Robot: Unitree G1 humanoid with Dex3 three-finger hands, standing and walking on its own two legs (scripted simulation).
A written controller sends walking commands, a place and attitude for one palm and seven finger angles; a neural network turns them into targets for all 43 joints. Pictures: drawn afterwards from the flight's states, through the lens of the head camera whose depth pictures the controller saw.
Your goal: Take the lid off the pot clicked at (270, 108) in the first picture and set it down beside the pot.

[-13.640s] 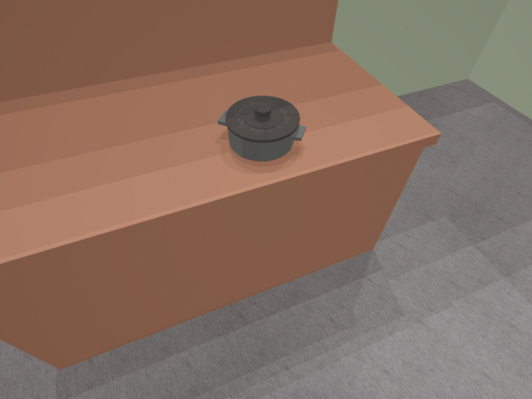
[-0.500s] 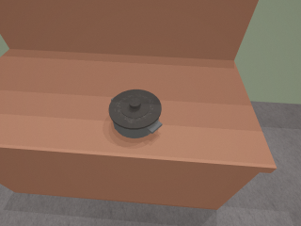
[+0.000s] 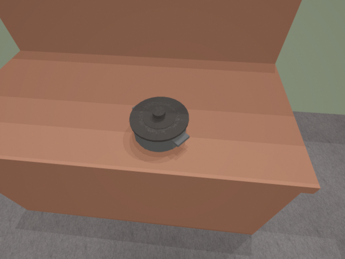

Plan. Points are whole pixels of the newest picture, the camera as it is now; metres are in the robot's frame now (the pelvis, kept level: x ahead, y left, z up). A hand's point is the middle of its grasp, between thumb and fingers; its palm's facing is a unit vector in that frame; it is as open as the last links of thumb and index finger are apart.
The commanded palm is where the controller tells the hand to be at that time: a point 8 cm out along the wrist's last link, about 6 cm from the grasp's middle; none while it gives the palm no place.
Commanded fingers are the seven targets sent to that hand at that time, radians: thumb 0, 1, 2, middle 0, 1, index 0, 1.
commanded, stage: come to a stop and stand still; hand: left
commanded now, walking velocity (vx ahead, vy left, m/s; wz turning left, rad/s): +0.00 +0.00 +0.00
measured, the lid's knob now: (158, 112) +0.53 +0.08 +0.00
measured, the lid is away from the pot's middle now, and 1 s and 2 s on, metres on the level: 0.00 0.00 0.00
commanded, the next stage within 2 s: look again from close up in 1.04 s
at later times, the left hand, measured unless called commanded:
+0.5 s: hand out of the picture -0.04 +0.19 -0.17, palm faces +0.00 -0.97 -0.23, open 7.3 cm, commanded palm none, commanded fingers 0.00 0.90 0.90 -0.20 -0.30 -0.20 -0.30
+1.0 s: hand out of the picture -0.07 +0.19 -0.17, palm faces +0.02 -0.98 -0.19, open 7.3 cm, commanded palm none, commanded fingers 0.00 0.90 0.90 -0.20 -0.30 -0.20 -0.30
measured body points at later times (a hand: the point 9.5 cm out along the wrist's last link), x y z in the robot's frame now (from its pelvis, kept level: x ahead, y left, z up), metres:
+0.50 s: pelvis -0.05 +0.01 +0.00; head -0.05 +0.00 +0.45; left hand -0.03 +0.24 -0.15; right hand -0.05 -0.22 -0.16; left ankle -0.02 +0.11 -0.74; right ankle -0.04 -0.11 -0.74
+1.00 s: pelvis -0.05 +0.03 +0.00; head -0.04 +0.02 +0.45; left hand -0.07 +0.24 -0.16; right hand -0.04 -0.19 -0.16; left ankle -0.02 +0.11 -0.74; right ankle -0.04 -0.11 -0.74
